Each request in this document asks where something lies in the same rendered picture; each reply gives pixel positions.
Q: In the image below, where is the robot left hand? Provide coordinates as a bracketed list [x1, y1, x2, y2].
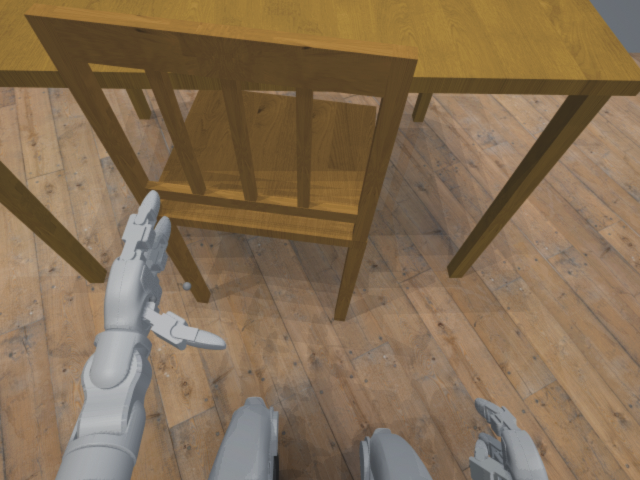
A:
[104, 190, 226, 350]

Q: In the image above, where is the robot right hand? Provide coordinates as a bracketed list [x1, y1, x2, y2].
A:
[469, 398, 548, 480]

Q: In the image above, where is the chair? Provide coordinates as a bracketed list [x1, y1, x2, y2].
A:
[24, 3, 418, 321]

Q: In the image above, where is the left robot forearm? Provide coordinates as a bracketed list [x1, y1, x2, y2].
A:
[55, 329, 152, 480]

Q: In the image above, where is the right robot shin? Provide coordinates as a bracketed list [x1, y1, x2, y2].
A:
[372, 428, 392, 436]

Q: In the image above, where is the table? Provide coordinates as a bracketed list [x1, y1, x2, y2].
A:
[0, 0, 640, 283]

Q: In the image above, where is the robot right thigh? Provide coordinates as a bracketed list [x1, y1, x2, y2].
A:
[359, 433, 433, 480]

